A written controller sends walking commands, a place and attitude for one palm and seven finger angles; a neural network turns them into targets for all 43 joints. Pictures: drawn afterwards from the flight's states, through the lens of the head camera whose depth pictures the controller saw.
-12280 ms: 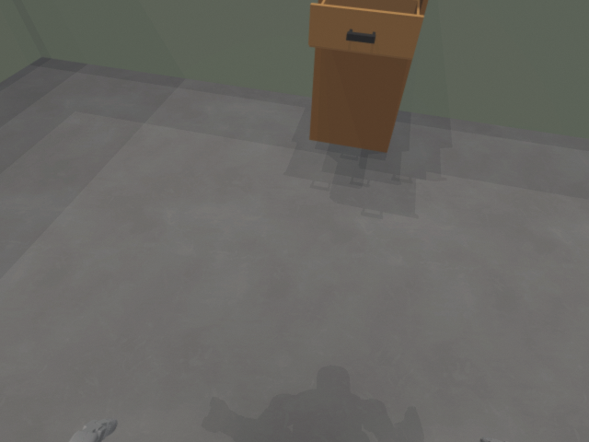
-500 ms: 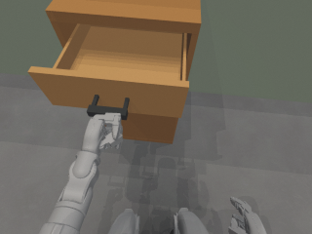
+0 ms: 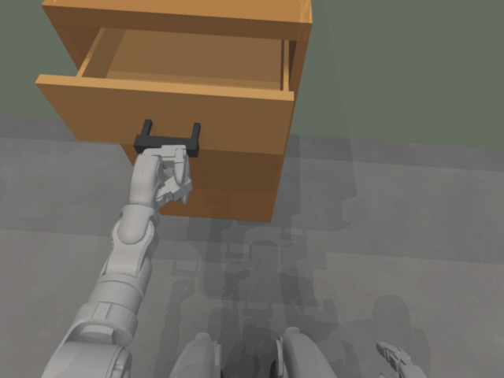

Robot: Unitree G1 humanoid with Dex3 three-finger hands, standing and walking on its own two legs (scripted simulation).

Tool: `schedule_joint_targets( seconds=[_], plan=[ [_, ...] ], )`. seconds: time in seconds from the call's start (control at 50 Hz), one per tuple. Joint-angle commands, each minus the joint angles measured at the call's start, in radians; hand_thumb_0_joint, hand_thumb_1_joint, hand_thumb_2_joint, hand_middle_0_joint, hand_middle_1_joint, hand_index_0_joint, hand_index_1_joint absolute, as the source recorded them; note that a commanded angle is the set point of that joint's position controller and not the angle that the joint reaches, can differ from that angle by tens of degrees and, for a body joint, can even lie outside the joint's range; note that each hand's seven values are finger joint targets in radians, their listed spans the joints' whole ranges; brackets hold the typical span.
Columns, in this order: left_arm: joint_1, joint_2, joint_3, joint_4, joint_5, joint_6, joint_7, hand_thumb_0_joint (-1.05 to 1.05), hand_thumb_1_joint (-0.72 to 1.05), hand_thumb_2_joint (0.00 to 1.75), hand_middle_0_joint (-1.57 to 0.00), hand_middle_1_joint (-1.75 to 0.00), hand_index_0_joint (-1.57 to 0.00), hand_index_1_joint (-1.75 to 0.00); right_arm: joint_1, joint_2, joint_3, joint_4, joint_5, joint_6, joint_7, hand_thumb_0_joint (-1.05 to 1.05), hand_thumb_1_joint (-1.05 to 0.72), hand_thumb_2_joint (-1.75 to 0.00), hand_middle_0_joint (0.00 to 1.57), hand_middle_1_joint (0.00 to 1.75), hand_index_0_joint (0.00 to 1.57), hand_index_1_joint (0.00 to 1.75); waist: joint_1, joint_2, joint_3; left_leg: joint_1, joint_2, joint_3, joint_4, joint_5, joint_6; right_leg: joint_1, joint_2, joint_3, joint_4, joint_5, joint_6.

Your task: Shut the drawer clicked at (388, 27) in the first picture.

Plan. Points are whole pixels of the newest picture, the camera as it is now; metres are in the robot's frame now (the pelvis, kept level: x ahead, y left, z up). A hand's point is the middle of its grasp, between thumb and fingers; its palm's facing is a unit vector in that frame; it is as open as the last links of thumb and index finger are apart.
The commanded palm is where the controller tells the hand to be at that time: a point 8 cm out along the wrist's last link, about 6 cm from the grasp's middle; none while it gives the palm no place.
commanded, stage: push the drawer shut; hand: left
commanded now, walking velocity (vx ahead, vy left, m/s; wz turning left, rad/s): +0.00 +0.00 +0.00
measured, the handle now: (169, 136) +0.49 +0.13 +0.05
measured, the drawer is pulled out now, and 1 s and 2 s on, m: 0.14 0.01 0.00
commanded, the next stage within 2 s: pull the fist back off the drawer in 1.48 s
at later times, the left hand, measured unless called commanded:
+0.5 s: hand (195, 151) +0.47 +0.08 +0.04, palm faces -0.11 -0.99 -0.06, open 3.2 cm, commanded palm +0.46 +0.14 +0.05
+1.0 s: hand (201, 119) +0.54 +0.08 +0.04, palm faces -0.11 -0.99 -0.06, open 3.2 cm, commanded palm +0.53 +0.13 +0.05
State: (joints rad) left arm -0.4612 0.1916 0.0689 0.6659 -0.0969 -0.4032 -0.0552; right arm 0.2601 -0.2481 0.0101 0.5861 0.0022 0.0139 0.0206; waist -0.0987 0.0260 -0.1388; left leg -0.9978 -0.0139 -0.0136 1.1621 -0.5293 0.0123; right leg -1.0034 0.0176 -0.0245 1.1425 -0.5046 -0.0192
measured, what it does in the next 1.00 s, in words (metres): stands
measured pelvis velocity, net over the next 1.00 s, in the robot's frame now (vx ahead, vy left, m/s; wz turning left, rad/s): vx -0.01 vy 0.00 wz -0.03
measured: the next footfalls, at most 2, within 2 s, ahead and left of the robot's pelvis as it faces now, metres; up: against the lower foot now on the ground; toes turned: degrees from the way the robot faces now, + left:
none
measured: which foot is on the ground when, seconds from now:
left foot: down 0.00-1.00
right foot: down 0.00-1.00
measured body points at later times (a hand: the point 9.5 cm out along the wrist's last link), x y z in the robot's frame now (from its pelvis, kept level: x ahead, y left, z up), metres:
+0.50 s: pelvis -0.01 +0.00 -0.01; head +0.12 +0.00 +0.43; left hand +0.47 +0.14 +0.04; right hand +0.03 -0.26 -0.13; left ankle +0.01 +0.11 -0.65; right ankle +0.02 -0.11 -0.65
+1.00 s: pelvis -0.01 +0.00 -0.02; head +0.16 +0.00 +0.40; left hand +0.54 +0.13 +0.04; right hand -0.02 -0.26 -0.13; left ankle +0.01 +0.11 -0.65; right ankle +0.02 -0.11 -0.65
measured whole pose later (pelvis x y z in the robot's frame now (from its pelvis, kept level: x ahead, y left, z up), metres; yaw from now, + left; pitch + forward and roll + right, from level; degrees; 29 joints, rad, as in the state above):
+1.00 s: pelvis -0.01 +0.00 -0.02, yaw -2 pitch +28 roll -2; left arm -1.04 0.38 0.29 1.23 0.01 -0.45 -0.06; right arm 0.37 -0.26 0.03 0.61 -0.05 0.06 0.05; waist -0.23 0.05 -0.13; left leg -1.19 0.01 -0.01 1.24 -0.53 0.02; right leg -1.19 0.04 -0.03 1.19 -0.49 -0.02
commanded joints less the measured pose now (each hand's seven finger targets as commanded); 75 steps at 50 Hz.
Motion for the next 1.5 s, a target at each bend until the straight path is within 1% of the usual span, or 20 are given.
schedule_joint_targets(
  seconds=[0.0, 0.04, 0.24, 0.3, 0.44, 0.54, 0.6, 0.68, 0.76, 0.82, 0.86, 0.92, 0.94, 1.0, 1.08, 1.2, 1.24, 1.34, 1.44, 1.48],
  plan=[
    [-0.424, 0.121, 0.075, -0.164, -0.015, -0.073, 0.019, 0.00, 0.90, 0.90, -1.40, -1.60, -1.40, -1.60, 0.092, -0.143, -0.057, -0.082, -0.001, -0.025, -0.012, 0.00, -0.90, -0.90, 0.20, 0.30, 0.20, 0.30, -0.040, -0.006, -0.437, 0.236, 0.005, -0.011, -0.125, 0.319, 0.012, 0.251, -0.001, 0.016, -0.150, 0.329, -0.005],
    [-0.447, 0.149, 0.107, -0.126, -0.015, -0.077, 0.019, 0.00, 0.90, 0.90, -1.40, -1.60, -1.40, -1.60, 0.098, -0.143, -0.055, -0.079, -0.002, -0.022, -0.011, 0.00, -0.90, -0.90, 0.20, 0.30, 0.20, 0.30, -0.037, -0.033, -0.434, 0.198, 0.002, -0.003, -0.125, 0.297, 0.014, 0.278, 0.000, 0.026, -0.156, 0.325, -0.003],
    [-0.602, 0.151, 0.111, -0.028, 0.003, -0.113, 0.012, 0.00, 0.90, 0.90, -1.40, -1.60, -1.40, -1.60, 0.143, -0.145, -0.056, -0.061, -0.011, -0.014, 0.000, 0.00, -0.90, -0.90, 0.20, 0.30, 0.20, 0.30, -0.058, 0.026, -0.462, 0.228, 0.004, -0.008, -0.124, 0.303, 0.011, 0.229, 0.008, 0.022, -0.148, 0.314, -0.007],
    [-0.652, 0.180, 0.136, 0.034, 0.009, -0.115, 0.017, 0.00, 0.90, 0.90, -1.40, -1.60, -1.40, -1.60, 0.162, -0.151, -0.056, -0.053, -0.016, -0.010, 0.000, 0.00, -0.90, -0.90, 0.20, 0.30, 0.20, 0.30, -0.077, -0.018, -0.446, 0.194, 0.004, -0.009, -0.118, 0.279, 0.018, 0.225, 0.012, 0.023, -0.150, 0.300, -0.004],
    [-0.756, 0.207, 0.157, 0.103, 0.026, -0.140, 0.015, 0.00, 0.90, 0.90, -1.40, -1.60, -1.40, -1.60, 0.192, -0.151, -0.056, -0.034, -0.025, -0.001, 0.005, 0.00, -0.90, -0.90, 0.20, 0.30, 0.20, 0.30, -0.081, 0.043, -0.490, 0.229, 0.005, -0.013, -0.107, 0.312, 0.013, 0.193, 0.013, 0.021, -0.138, 0.309, -0.007],
    [-0.865, 0.236, 0.173, 0.186, 0.039, -0.148, 0.019, 0.00, 0.90, 0.90, -1.40, -1.60, -1.40, -1.60, 0.211, -0.158, -0.050, -0.022, -0.032, 0.006, 0.006, 0.00, -0.90, -0.90, 0.20, 0.30, 0.20, 0.30, -0.110, 0.031, -0.462, 0.183, 0.005, -0.016, -0.099, 0.261, 0.020, 0.163, 0.016, 0.023, -0.141, 0.266, -0.004],
    [-0.924, 0.255, 0.185, 0.192, 0.047, -0.159, 0.022, 0.00, 0.90, 0.90, -1.40, -1.60, -1.40, -1.60, 0.228, -0.162, -0.051, -0.020, -0.039, 0.008, 0.008, 0.00, -0.90, -0.90, 0.20, 0.30, 0.20, 0.30, -0.118, 0.050, -0.503, 0.210, 0.006, -0.024, -0.089, 0.282, 0.022, 0.147, 0.019, 0.020, -0.129, 0.274, -0.006],
    [-0.944, 0.267, 0.190, 0.247, 0.059, -0.151, 0.016, 0.00, 0.90, 0.90, -1.40, -1.60, -1.40, -1.60, 0.241, -0.163, -0.048, -0.016, -0.042, 0.020, 0.011, 0.00, -0.90, -0.90, 0.20, 0.30, 0.20, 0.30, -0.125, 0.053, -0.516, 0.196, 0.007, -0.025, -0.080, 0.290, 0.021, 0.147, 0.021, 0.021, -0.128, 0.281, -0.005],
    [-1.011, 0.335, 0.226, 0.308, 0.071, -0.135, 0.019, 0.00, 0.90, 0.90, -1.40, -1.60, -1.40, -1.60, 0.259, -0.174, -0.041, -0.012, -0.045, 0.030, 0.010, 0.00, -0.90, -0.90, 0.20, 0.30, 0.20, 0.30, -0.150, 0.045, -0.488, 0.135, 0.007, -0.023, -0.064, 0.254, 0.028, 0.135, 0.024, 0.029, -0.132, 0.255, -0.002],
    [-1.058, 0.350, 0.233, 0.300, 0.079, -0.134, 0.016, 0.00, 0.90, 0.90, -1.40, -1.60, -1.40, -1.60, 0.278, -0.173, -0.039, -0.013, -0.050, 0.031, 0.011, 0.00, -0.90, -0.90, 0.20, 0.30, 0.20, 0.30, -0.152, 0.083, -0.542, 0.170, 0.009, -0.032, -0.057, 0.300, 0.026, 0.130, 0.027, 0.022, -0.114, 0.286, -0.005],
    [-1.063, 0.362, 0.245, 0.332, 0.076, -0.120, 0.013, 0.00, 0.90, 0.90, -1.40, -1.60, -1.40, -1.60, 0.284, -0.176, -0.038, -0.010, -0.052, 0.035, 0.013, 0.00, -0.90, -0.90, 0.20, 0.30, 0.20, 0.30, -0.162, 0.059, -0.534, 0.144, 0.011, -0.028, -0.044, 0.296, 0.030, 0.130, 0.029, 0.026, -0.119, 0.289, -0.002],
    [-1.105, 0.376, 0.245, 0.329, 0.083, -0.114, 0.009, 0.00, 0.90, 0.90, -1.40, -1.60, -1.40, -1.60, 0.298, -0.178, -0.035, -0.007, -0.055, 0.038, 0.015, 0.00, -0.90, -0.90, 0.20, 0.30, 0.20, 0.30, -0.169, 0.103, -0.556, 0.163, 0.014, -0.036, -0.040, 0.322, 0.027, 0.111, 0.029, 0.019, -0.106, 0.304, -0.004],
    [-1.091, 0.403, 0.271, 0.339, 0.084, -0.109, 0.010, 0.00, 0.90, 0.90, -1.40, -1.60, -1.40, -1.60, 0.305, -0.181, -0.035, -0.009, -0.056, 0.039, 0.016, 0.00, -0.90, -0.90, 0.20, 0.30, 0.20, 0.30, -0.158, 0.100, -0.567, 0.161, 0.014, -0.035, -0.039, 0.328, 0.027, 0.121, 0.031, 0.020, -0.106, 0.306, -0.005],
    [-1.135, 0.392, 0.250, 0.346, 0.090, -0.098, 0.006, 0.00, 0.90, 0.90, -1.40, -1.60, -1.40, -1.60, 0.315, -0.180, -0.032, -0.009, -0.058, 0.042, 0.018, 0.00, -0.90, -0.90, 0.20, 0.30, 0.20, 0.30, -0.180, 0.116, -0.562, 0.161, 0.016, -0.039, -0.030, 0.338, 0.029, 0.099, 0.033, 0.019, -0.100, 0.316, -0.004],
    [-1.152, 0.439, 0.285, 0.360, 0.098, -0.084, 0.013, 0.00, 0.90, 0.90, -1.40, -1.60, -1.40, -1.60, 0.337, -0.184, -0.029, -0.002, -0.063, 0.050, 0.020, 0.00, -0.90, -0.90, 0.20, 0.30, 0.20, 0.30, -0.182, 0.109, -0.577, 0.146, 0.020, -0.039, -0.022, 0.368, 0.029, 0.118, 0.035, 0.017, -0.099, 0.345, -0.002],
    [-1.302, 0.406, 0.233, 0.378, 0.112, -0.073, 0.025, 0.00, 0.90, 0.90, -1.40, -1.60, -1.40, -1.60, 0.361, -0.188, -0.027, 0.020, -0.066, 0.045, 0.019, 0.00, -0.90, -0.90, 0.20, 0.30, 0.20, 0.30, -0.244, 0.130, -0.528, 0.160, 0.025, -0.062, -0.011, 0.326, 0.034, 0.009, 0.040, 0.007, -0.106, 0.273, 0.000],
    [-1.335, 0.467, 0.272, 0.381, 0.115, -0.073, 0.032, 0.00, 0.90, 0.90, -1.40, -1.60, -1.40, -1.60, 0.366, -0.197, -0.025, 0.028, -0.069, 0.042, 0.015, 0.00, -0.90, -0.90, 0.20, 0.30, 0.20, 0.30, -0.242, 0.160, -0.544, 0.167, 0.027, -0.067, -0.010, 0.312, 0.030, -0.003, 0.040, 0.004, -0.107, 0.245, -0.002],
    [-1.407, 0.422, 0.214, 0.406, 0.116, -0.067, 0.030, 0.00, 0.90, 0.90, -1.40, -1.60, -1.40, -1.60, 0.362, -0.198, -0.018, 0.036, -0.072, 0.027, 0.016, 0.00, -0.90, -0.90, 0.20, 0.30, 0.20, 0.30, -0.272, 0.202, -0.542, 0.187, 0.026, -0.088, -0.009, 0.280, 0.028, -0.069, 0.042, -0.006, -0.104, 0.200, -0.006],
    [-1.478, 0.471, 0.228, 0.403, 0.121, -0.061, 0.045, 0.00, 0.90, 0.90, -1.40, -1.60, -1.40, -1.60, 0.361, -0.208, -0.009, 0.040, -0.075, 0.010, 0.008, 0.00, -0.90, -0.90, 0.20, 0.30, 0.20, 0.30, -0.288, 0.240, -0.569, 0.186, 0.026, -0.103, -0.009, 0.235, 0.027, -0.107, 0.043, -0.012, -0.091, 0.160, -0.008],
    [-1.485, 0.456, 0.213, 0.429, 0.123, -0.053, 0.051, 0.00, 0.90, 0.90, -1.40, -1.60, -1.40, -1.60, 0.357, -0.208, -0.005, 0.042, -0.074, 0.004, 0.008, 0.00, -0.90, -0.90, 0.20, 0.30, 0.20, 0.30, -0.302, 0.220, -0.538, 0.163, 0.027, -0.105, -0.014, 0.194, 0.028, -0.119, 0.044, -0.013, -0.099, 0.136, -0.007]
  ],
)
